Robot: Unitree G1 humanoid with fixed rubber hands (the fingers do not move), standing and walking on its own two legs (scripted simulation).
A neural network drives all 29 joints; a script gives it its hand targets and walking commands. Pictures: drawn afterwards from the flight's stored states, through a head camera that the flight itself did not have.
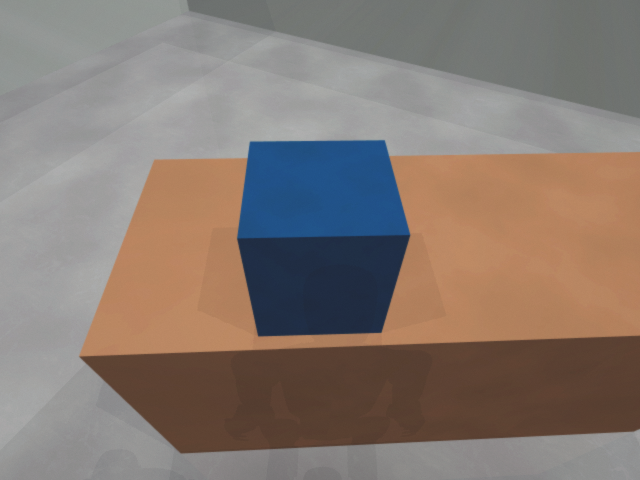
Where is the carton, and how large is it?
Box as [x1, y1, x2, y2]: [237, 140, 409, 335]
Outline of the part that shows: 384,140 250,142 237,239 258,335 381,332 409,237 407,224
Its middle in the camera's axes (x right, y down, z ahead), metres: +0.00 +0.00 +0.62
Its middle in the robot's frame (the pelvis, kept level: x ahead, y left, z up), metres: +0.47 +0.01 +0.01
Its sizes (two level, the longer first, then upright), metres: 0.210 0.200 0.250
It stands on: a pedestal, 0.65 m high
